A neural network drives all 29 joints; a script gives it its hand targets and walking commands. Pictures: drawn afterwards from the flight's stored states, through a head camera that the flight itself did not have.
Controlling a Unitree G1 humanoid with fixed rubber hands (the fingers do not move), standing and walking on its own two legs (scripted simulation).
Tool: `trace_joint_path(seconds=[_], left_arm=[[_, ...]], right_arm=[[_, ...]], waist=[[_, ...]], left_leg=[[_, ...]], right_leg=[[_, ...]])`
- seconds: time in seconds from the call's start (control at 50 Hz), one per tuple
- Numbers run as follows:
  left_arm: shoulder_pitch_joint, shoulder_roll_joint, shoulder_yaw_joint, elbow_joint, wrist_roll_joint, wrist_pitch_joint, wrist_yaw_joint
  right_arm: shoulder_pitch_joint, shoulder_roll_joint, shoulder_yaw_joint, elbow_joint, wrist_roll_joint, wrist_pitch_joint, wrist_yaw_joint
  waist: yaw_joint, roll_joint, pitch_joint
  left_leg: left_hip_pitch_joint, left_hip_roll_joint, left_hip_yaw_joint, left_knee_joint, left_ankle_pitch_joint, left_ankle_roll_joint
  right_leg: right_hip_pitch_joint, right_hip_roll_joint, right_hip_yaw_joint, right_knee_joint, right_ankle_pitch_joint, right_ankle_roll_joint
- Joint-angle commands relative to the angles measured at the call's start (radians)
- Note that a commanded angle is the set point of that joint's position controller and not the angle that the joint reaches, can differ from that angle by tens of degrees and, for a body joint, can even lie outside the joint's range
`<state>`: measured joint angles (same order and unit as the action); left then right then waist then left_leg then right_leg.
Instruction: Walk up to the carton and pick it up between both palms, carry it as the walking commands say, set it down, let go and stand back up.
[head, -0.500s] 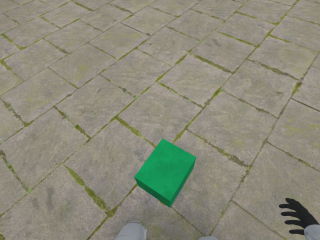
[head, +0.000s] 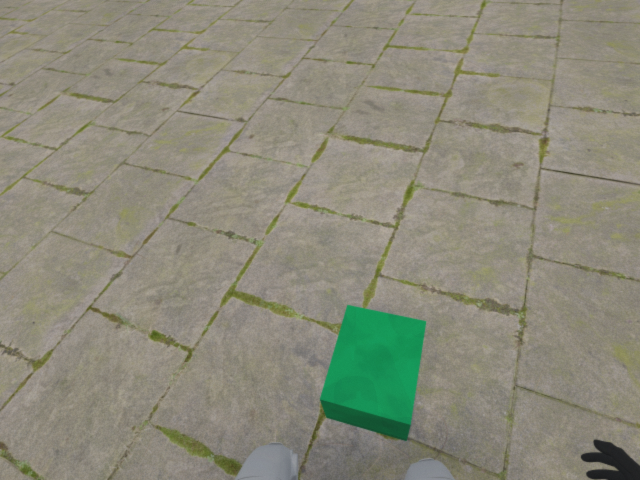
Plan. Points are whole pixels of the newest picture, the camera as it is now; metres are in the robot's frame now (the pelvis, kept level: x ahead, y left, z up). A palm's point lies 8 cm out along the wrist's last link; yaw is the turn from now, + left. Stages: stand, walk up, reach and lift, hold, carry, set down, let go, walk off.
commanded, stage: walk up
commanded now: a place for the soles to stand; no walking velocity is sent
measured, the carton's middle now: (375, 370) +0.49 -0.09 -0.66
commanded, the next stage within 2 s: none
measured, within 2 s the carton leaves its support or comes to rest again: neither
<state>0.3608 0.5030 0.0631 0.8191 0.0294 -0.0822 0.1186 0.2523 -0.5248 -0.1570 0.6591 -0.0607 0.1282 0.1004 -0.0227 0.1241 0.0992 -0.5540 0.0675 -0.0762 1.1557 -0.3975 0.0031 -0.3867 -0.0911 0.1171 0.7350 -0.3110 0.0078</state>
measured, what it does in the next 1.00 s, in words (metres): steps on the spot, turning right: left foot, then right foot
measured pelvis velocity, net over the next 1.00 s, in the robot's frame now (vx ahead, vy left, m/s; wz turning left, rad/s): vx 0.02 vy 0.06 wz -0.41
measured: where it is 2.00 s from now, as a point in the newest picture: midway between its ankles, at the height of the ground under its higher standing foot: outside the picture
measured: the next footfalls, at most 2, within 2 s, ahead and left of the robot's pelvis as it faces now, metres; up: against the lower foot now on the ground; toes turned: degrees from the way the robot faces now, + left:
left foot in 0.10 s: +0.09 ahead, +0.25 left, +0.01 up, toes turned -4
right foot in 0.50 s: +0.03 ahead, -0.04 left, +0.01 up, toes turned -16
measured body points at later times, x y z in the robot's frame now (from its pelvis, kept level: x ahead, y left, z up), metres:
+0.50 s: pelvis +0.02 +0.11 +0.00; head +0.08 +0.11 +0.44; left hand +0.24 +0.40 -0.10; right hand -0.05 -0.27 -0.06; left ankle +0.06 +0.26 -0.71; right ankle -0.01 -0.02 -0.71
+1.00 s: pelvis +0.02 +0.06 +0.00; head +0.05 +0.06 +0.45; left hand +0.22 +0.36 -0.10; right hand -0.03 -0.29 -0.09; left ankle +0.10 +0.19 -0.71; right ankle -0.02 -0.07 -0.71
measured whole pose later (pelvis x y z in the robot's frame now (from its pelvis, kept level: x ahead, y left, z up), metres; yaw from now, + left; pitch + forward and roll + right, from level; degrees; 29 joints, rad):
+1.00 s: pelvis +0.02 +0.06 +0.00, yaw -24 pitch -1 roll +0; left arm 0.29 0.47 0.08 0.83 0.02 0.02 -0.02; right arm 0.27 -0.46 -0.05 0.81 -0.01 -0.02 -0.02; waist 0.02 -0.01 0.07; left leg -0.40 0.11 0.05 0.81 -0.44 0.00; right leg -0.37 0.02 0.08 0.77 -0.38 0.02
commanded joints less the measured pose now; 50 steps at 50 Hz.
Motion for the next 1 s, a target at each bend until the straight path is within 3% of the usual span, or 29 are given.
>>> trace_joint_path(seconds=[0.0,0.02,0.04,0.06,0.08,0.1,0.12,0.16,0.22,0.3,0.38,0.42,0.44,0.46,0.48,0.52,0.6,0.62,0.64,0.66,0.68,0.7,0.78,0.84,0.86,0.9,0.92,0.96,0.98], left_arm=[[-0.099,0.268,0.070,-0.097,0.017,0.010,-0.023],[-0.134,0.239,0.062,-0.113,0.016,0.023,-0.029],[-0.154,0.165,0.044,-0.137,0.006,0.034,-0.030],[-0.146,0.130,0.037,-0.162,-0.006,0.039,-0.026],[-0.110,0.194,0.056,-0.145,-0.009,0.042,-0.028],[-0.054,0.241,0.071,-0.108,-0.010,0.040,-0.046],[0.004,0.220,0.065,-0.077,-0.010,0.039,-0.060],[0.022,0.195,0.070,-0.040,-0.024,0.053,-0.089],[-0.046,0.193,0.079,-0.078,-0.011,0.074,-0.134],[-0.195,0.160,0.080,-0.181,0.016,0.103,-0.174],[-0.174,0.134,0.084,-0.194,0.024,0.097,-0.186],[-0.098,0.117,0.090,-0.165,0.019,0.092,-0.193],[-0.024,0.136,0.101,-0.135,0.020,0.089,-0.191],[0.045,0.208,0.128,-0.113,0.029,0.086,-0.183],[0.043,0.251,0.127,-0.135,0.017,0.085,-0.171],[-0.044,0.205,0.104,-0.147,-0.013,0.093,-0.162],[-0.173,0.159,0.072,-0.185,-0.031,0.106,-0.153],[-0.199,0.121,0.058,-0.198,-0.038,0.105,-0.152],[-0.195,0.070,0.045,-0.208,-0.043,0.099,-0.147],[-0.215,0.122,0.060,-0.181,-0.031,0.111,-0.129],[-0.158,0.147,0.066,-0.140,-0.032,0.121,-0.127],[-0.094,0.151,0.069,-0.117,-0.023,0.121,-0.135],[-0.022,0.123,0.070,-0.070,-0.017,0.110,-0.158],[-0.013,0.106,0.077,-0.047,-0.019,0.102,-0.156],[-0.022,0.119,0.081,-0.049,-0.014,0.095,-0.151],[-0.109,0.191,0.075,-0.082,-0.012,0.075,-0.133],[-0.161,0.206,0.071,-0.085,-0.016,0.067,-0.126],[-0.181,0.164,0.051,-0.056,-0.010,0.057,-0.116],[-0.198,0.177,0.051,-0.047,-0.007,0.055,-0.114]], right_arm=[[0.154,-0.130,-0.046,-0.007,0.043,-0.038,-0.005],[0.236,-0.145,-0.052,0.028,0.050,-0.051,-0.016],[0.295,-0.189,-0.055,0.051,0.040,-0.068,-0.034],[0.206,-0.285,-0.062,0.011,0.031,-0.084,-0.049],[0.060,-0.318,-0.058,-0.036,0.033,-0.097,-0.059],[-0.032,-0.314,-0.051,-0.055,0.031,-0.108,-0.071],[-0.098,-0.299,-0.040,-0.052,0.021,-0.113,-0.084],[-0.090,-0.259,-0.030,-0.027,0.015,-0.125,-0.090],[0.027,-0.277,-0.035,0.042,0.027,-0.145,-0.111],[0.237,-0.277,-0.035,0.102,0.044,-0.176,-0.163],[0.280,-0.264,-0.022,0.112,0.057,-0.201,-0.191],[0.214,-0.254,-0.011,0.091,0.060,-0.204,-0.188],[0.173,-0.215,0.007,0.073,0.063,-0.202,-0.183],[0.154,-0.153,0.029,0.051,0.068,-0.199,-0.178],[0.069,-0.113,0.048,0.020,0.076,-0.189,-0.182],[0.084,-0.148,0.046,0.045,0.068,-0.194,-0.191],[0.274,-0.125,0.033,0.152,0.062,-0.222,-0.175],[0.326,-0.166,0.017,0.169,0.047,-0.225,-0.178],[0.304,-0.264,0.003,0.146,0.029,-0.231,-0.180],[0.197,-0.265,0.010,0.110,0.045,-0.229,-0.176],[0.099,-0.235,0.021,0.084,0.051,-0.229,-0.172],[0.045,-0.225,0.026,0.069,0.050,-0.226,-0.171],[-0.043,-0.227,0.024,0.057,0.031,-0.207,-0.148],[-0.018,-0.198,0.032,0.066,0.037,-0.183,-0.131],[0.024,-0.176,0.037,0.074,0.037,-0.177,-0.132],[0.013,-0.106,0.057,0.062,0.058,-0.167,-0.132],[-0.011,-0.110,0.056,0.063,0.062,-0.163,-0.134],[-0.012,-0.087,0.058,0.085,0.058,-0.171,-0.121],[0.036,-0.090,0.057,0.117,0.064,-0.175,-0.122]], waist=[[-0.058,-0.375,-0.079],[-0.111,-0.248,-0.100],[-0.157,0.050,-0.078],[-0.101,0.257,-0.025],[-0.030,0.086,0.019],[0.037,-0.002,0.059],[0.065,-0.024,0.055],[0.061,0.069,-0.025],[0.020,0.136,-0.017],[-0.050,0.063,-0.061],[-0.037,0.015,-0.163],[0.021,-0.003,-0.202],[0.073,-0.085,-0.237],[0.120,-0.308,-0.259],[0.146,-0.427,-0.216],[0.084,-0.301,-0.181],[-0.048,-0.145,-0.086],[-0.078,-0.026,-0.109],[-0.085,0.190,-0.097],[-0.052,0.067,-0.046],[-0.009,-0.049,-0.024],[0.024,-0.065,-0.016],[0.060,0.076,0.005],[0.059,0.020,-0.047],[0.057,-0.055,-0.082],[0.034,-0.317,-0.081],[0.023,-0.289,-0.053],[0.003,-0.235,-0.039],[-0.015,-0.237,-0.062]], left_leg=[[0.331,-0.048,0.137,-0.276,-0.111,0.013],[0.437,-0.052,0.152,-0.398,-0.078,0.014],[0.394,0.039,-0.032,-0.632,-0.232,0.049],[0.196,0.288,-0.559,-0.866,-0.354,0.163],[0.038,0.383,-0.721,-0.977,-0.594,0.269],[0.016,0.352,-0.607,-0.923,-0.591,0.265],[0.011,0.299,-0.445,-0.802,-0.364,0.258],[0.029,0.236,-0.292,-0.688,-0.254,0.219],[0.144,0.249,-0.232,-0.690,-0.239,0.213],[0.474,0.345,-0.274,-0.619,0.246,0.259],[0.553,0.390,-0.203,-0.528,0.602,0.268],[0.409,0.314,-0.059,-0.461,0.521,0.208],[0.248,0.238,0.061,-0.365,0.437,0.144],[0.006,0.103,0.195,-0.179,0.290,0.047],[-0.192,-0.017,0.215,-0.122,-0.213,-0.011],[-0.114,0.037,0.143,-0.147,-0.259,0.003],[0.294,-0.040,0.246,-0.507,0.122,0.023],[0.388,0.017,0.127,-0.595,0.185,0.053],[0.426,0.265,-0.265,-0.741,0.201,0.145],[0.323,0.394,-0.387,-0.837,0.135,0.221],[0.254,0.380,-0.344,-0.837,0.040,0.232],[0.177,0.369,-0.317,-0.820,0.000,0.259],[0.056,0.242,-0.039,-0.769,-0.167,0.179],[0.067,0.154,0.061,-0.637,-0.177,0.123],[0.085,0.132,0.085,-0.552,-0.154,0.102],[0.074,0.005,0.118,-0.335,-0.118,0.031],[0.117,0.001,0.089,-0.325,-0.142,0.029],[0.170,0.003,0.087,-0.400,-0.108,0.035],[0.265,0.004,0.089,-0.490,-0.053,0.045]], right_leg=[[-0.247,-0.018,0.035,-0.100,-0.138,-0.156],[-0.340,0.036,-0.003,0.060,-0.244,-0.128],[-0.393,0.149,-0.046,0.360,-0.323,-0.090],[-0.466,0.185,0.009,0.559,-0.363,-0.029],[-0.412,0.136,0.094,0.584,-0.287,-0.022],[-0.367,0.087,0.067,0.557,-0.209,-0.011],[-0.300,0.078,0.000,0.524,-0.167,0.003],[-0.191,0.081,-0.084,0.448,-0.156,0.005],[-0.180,0.093,-0.107,0.282,-0.185,-0.025],[-0.339,0.081,-0.040,0.197,-0.271,-0.039],[-0.276,0.077,-0.047,0.108,-0.255,-0.050],[-0.069,0.103,-0.109,-0.067,-0.090,-0.071],[0.142,0.105,-0.107,-0.150,0.034,-0.099],[0.371,-0.001,0.106,-0.205,0.159,-0.178],[0.425,-0.141,0.365,-0.246,0.356,-0.303],[0.311,-0.156,0.300,-0.172,0.541,-0.330],[-0.049,-0.008,0.054,0.000,0.430,-0.203],[-0.126,0.037,0.023,0.140,0.313,-0.150],[-0.282,0.168,0.016,0.352,0.083,-0.070],[-0.266,0.158,0.065,0.427,-0.249,-0.054],[-0.205,0.122,0.099,0.445,-0.248,-0.058],[-0.135,0.100,0.072,0.434,-0.244,-0.045],[-0.005,0.102,-0.089,0.193,-0.170,-0.045],[0.143,0.154,-0.141,-0.028,-0.021,-0.053],[0.172,0.150,-0.105,-0.093,-0.044,-0.066],[0.057,-0.087,0.361,-0.322,-0.135,-0.175],[-0.043,-0.140,0.422,-0.357,-0.197,-0.219],[-0.073,-0.080,0.301,-0.337,-0.164,-0.178],[-0.095,-0.058,0.232,-0.253,0.001,-0.168]])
